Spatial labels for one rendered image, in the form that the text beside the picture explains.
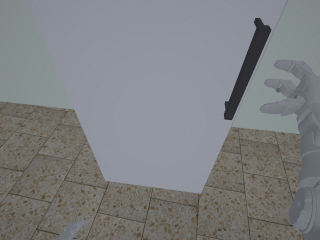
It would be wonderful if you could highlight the right robot forearm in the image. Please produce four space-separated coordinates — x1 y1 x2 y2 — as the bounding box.
296 103 320 190

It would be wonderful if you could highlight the fridge door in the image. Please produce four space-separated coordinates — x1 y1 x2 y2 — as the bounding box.
26 0 287 194

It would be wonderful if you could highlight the left robot hand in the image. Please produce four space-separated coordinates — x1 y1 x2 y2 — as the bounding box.
56 219 85 240

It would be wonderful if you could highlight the right robot hand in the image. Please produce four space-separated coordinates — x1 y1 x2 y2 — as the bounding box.
260 59 320 117

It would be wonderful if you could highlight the right robot upper arm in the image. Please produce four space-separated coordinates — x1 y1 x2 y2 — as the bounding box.
289 187 320 240

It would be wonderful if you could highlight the handle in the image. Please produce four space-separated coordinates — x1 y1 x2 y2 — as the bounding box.
224 18 271 120

